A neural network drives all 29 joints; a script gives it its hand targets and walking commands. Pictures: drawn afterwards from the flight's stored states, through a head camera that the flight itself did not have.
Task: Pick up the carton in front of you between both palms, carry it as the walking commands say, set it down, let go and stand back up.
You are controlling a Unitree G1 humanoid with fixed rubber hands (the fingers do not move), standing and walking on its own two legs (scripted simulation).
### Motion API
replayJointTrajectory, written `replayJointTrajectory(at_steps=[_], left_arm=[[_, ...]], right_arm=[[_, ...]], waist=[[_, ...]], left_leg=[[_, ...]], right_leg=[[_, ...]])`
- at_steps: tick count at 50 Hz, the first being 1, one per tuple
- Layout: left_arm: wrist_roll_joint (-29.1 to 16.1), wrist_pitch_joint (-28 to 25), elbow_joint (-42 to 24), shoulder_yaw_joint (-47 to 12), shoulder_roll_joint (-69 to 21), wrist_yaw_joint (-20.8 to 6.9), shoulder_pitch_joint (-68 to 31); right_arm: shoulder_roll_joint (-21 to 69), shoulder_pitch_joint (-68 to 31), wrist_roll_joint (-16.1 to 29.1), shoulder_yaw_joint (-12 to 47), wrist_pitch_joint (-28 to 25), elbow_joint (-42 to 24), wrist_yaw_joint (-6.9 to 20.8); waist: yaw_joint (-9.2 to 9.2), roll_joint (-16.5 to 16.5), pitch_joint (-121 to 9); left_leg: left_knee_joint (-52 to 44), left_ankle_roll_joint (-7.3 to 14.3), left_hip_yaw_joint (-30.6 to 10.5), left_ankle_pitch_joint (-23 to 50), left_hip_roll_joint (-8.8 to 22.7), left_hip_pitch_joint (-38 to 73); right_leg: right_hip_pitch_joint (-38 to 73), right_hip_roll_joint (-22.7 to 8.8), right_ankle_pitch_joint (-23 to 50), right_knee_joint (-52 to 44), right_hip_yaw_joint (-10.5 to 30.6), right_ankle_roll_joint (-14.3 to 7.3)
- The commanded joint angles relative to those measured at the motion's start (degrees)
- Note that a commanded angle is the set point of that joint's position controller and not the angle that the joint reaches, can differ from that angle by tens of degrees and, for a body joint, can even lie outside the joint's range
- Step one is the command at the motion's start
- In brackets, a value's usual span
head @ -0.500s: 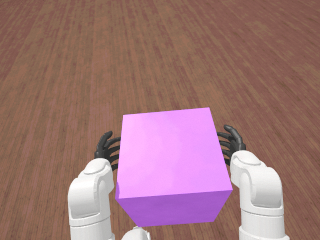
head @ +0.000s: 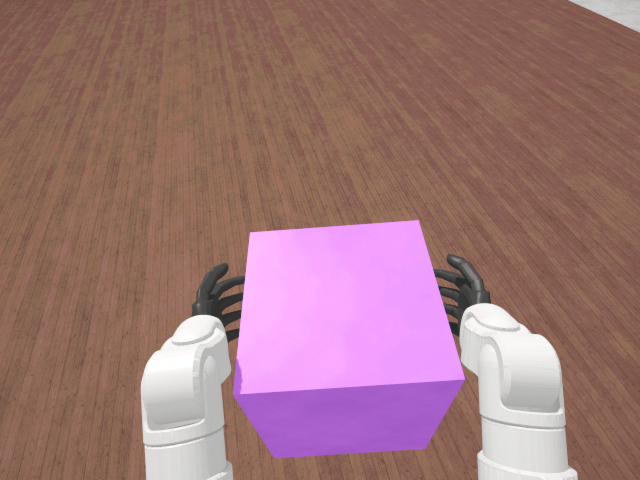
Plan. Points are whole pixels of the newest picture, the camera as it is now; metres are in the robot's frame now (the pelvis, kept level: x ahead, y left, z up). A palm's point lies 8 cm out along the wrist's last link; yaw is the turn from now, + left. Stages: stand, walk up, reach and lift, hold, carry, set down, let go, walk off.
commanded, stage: carry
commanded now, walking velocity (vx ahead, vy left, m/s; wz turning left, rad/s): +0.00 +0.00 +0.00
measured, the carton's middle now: (342, 346) +0.28 +0.00 +0.01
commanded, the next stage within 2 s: hold in 1.16 s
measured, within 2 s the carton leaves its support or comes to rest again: neither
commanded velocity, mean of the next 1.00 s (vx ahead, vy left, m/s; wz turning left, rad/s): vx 0.00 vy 0.00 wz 0.00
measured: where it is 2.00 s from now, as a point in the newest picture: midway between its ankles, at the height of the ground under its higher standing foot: outside the picture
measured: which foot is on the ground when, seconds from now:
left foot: down 0.00-1.00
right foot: down 0.00-1.00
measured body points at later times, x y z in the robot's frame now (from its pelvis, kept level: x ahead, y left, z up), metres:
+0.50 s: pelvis -0.01 -0.02 +0.00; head -0.03 -0.02 +0.45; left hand +0.26 +0.13 +0.05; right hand +0.26 -0.17 +0.05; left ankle +0.03 +0.09 -0.73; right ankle -0.12 -0.11 -0.73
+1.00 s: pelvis -0.05 -0.02 +0.00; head -0.06 -0.01 +0.45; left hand +0.26 +0.13 +0.03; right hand +0.26 -0.17 +0.03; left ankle +0.03 +0.09 -0.73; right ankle -0.12 -0.11 -0.73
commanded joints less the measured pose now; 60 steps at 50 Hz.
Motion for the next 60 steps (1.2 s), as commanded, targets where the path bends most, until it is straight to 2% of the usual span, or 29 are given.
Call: replayJointTrajectory(at_steps=[1,8,14,22,32,38,42,46,51,58,59,60], left_arm=[[-22.8,0.7,-0.6,-40.6,-51.0,-14.5,-20.7],[-22.8,-0.5,0.0,-41.2,-52.5,-15.0,-22.4],[-20.9,-3.8,3.0,-41.5,-52.1,-15.3,-21.4],[-17.7,-10.6,5.7,-39.8,-49.8,-15.2,-21.9],[-9.7,-20.8,17.6,-30.5,-45.7,-14.8,-22.0],[-5.6,-28.7,26.7,-24.7,-47.7,-15.4,-26.7],[-4.9,-32.3,29.8,-24.2,-50.8,-16.0,-29.2],[-5.8,-32.5,28.8,-26.4,-52.8,-16.3,-28.6],[-7.4,-29.4,25.4,-29.2,-52.1,-16.1,-25.6],[-7.5,-29.0,24.3,-29.0,-51.2,-15.9,-26.3],[-7.8,-29.0,22.6,-28.2,-52.2,-15.9,-21.2],[-7.5,-29.9,21.0,-28.5,-49.1,-15.4,-22.6]], right_arm=[[51.7,-22.3,22.7,40.6,1.1,-1.6,14.6],[53.4,-23.9,23.0,41.6,0.1,-1.1,15.2],[53.3,-22.6,20.8,41.8,-3.1,2.5,15.6],[50.5,-23.1,17.9,39.8,-9.8,5.1,15.8],[46.2,-23.3,9.9,30.4,-20.0,16.5,15.5],[48.1,-28.1,5.5,24.3,-27.9,25.6,16.2],[51.2,-30.6,4.8,23.8,-31.6,28.7,16.9],[53.1,-29.9,5.8,25.9,-31.8,27.8,17.3],[52.5,-26.7,7.6,28.4,-28.7,24.4,17.0],[51.7,-27.6,7.7,28.2,-28.2,23.4,16.8],[53.7,-23.9,7.4,27.4,-29.2,25.4,17.0],[52.1,-23.3,6.4,26.7,-31.0,24.6,16.0]], waist=[[0.37,0.0,-18.2],[0.38,-1.0,-15.0],[0.3,-1.3,-13.8],[0.22,0.0,-12.2],[0.12,0.4,-9.6],[0.22,0.6,-9.5],[0.22,0.7,-10.9],[0.18,1.1,-12.8],[0.14,1.1,-13.6],[0.08,1.1,-11.9],[2.24,-6.8,-3.7],[-0.58,-6.7,-6.8]], left_leg=[[3.4,1.2,-6.8,42.6,7.6,17.5],[3.3,-0.3,-5.8,31.6,6.4,13.9],[3.9,-0.6,-5.7,25.1,6.5,12.5],[1.9,-0.6,-6.6,22.8,7.3,13.4],[-1.4,-0.8,-7.4,15.5,7.6,12.3],[-2.7,-0.9,-7.7,11.8,7.5,12.2],[-2.8,-0.9,-7.8,11.9,7.6,12.8],[-2.4,-0.7,-7.9,14.2,7.8,13.4],[-1.7,-0.6,-7.9,16.8,8.0,13.3],[-2.4,-0.7,-8.1,14.2,8.0,12.2],[-2.8,0.6,-16.5,24.3,-7.9,33.0],[-2.3,0.1,-18.1,30.1,-6.3,38.7]], right_leg=[[-0.2,-4.9,38.6,0.3,1.9,0.2],[1.5,-5.8,44.1,-0.6,2.8,-0.7],[1.2,-6.2,43.1,-0.5,3.0,-1.6],[-1.2,-5.5,31.5,-1.9,3.3,-2.4],[-4.5,-5.0,19.7,-5.0,4.2,-3.0],[-5.7,-4.9,15.3,-5.9,4.7,-3.5],[-5.6,-4.6,14.7,-5.4,4.8,-3.6],[-5.1,-4.3,15.8,-4.2,4.6,-3.6],[-4.6,-4.2,17.6,-3.1,4.7,-3.4],[-5.9,-4.3,15.2,-3.9,5.1,-3.6],[-14.5,4.6,30.9,-10.2,15.1,-4.2],[-15.7,5.1,32.1,-10.2,15.3,-4.4]])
